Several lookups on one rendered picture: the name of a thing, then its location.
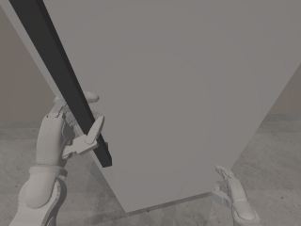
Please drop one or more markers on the left robot hand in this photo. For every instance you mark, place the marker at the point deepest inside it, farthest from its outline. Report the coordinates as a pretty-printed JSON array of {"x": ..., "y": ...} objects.
[{"x": 57, "y": 129}]

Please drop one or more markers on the handle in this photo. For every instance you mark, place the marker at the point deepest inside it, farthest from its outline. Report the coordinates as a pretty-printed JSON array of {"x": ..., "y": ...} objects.
[{"x": 38, "y": 25}]

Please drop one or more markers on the robot left forearm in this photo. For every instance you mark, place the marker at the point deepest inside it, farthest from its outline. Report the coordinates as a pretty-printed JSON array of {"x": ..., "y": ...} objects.
[{"x": 41, "y": 196}]

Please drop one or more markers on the robot right forearm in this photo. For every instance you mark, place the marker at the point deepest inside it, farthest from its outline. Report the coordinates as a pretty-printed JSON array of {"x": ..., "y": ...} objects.
[{"x": 244, "y": 214}]

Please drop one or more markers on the fridge door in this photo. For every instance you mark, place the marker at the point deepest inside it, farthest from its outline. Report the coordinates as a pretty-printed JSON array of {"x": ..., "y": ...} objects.
[{"x": 183, "y": 84}]

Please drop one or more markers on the right robot hand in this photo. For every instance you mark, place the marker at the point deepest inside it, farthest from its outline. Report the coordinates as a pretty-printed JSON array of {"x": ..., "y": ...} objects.
[{"x": 227, "y": 194}]

